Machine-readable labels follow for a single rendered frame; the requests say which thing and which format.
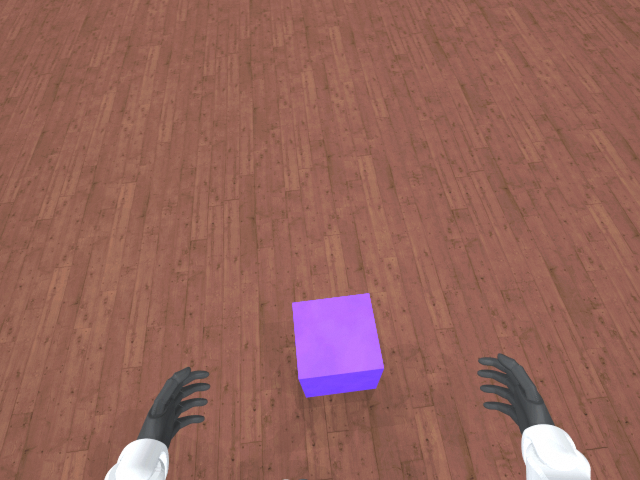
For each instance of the right robot hand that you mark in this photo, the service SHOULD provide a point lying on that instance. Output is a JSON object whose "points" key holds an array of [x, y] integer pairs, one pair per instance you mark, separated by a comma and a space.
{"points": [[527, 406]]}

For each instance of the robot right forearm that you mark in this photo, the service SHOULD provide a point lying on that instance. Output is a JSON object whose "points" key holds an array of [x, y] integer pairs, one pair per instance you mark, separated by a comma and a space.
{"points": [[550, 454]]}

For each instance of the robot left forearm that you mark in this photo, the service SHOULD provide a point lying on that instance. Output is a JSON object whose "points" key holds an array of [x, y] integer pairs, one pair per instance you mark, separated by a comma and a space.
{"points": [[143, 459]]}

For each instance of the carton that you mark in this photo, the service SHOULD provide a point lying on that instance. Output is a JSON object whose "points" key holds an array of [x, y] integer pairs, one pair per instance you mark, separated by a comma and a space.
{"points": [[337, 345]]}

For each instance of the left robot hand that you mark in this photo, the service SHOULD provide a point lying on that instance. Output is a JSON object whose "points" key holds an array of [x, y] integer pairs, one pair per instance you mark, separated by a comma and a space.
{"points": [[162, 422]]}

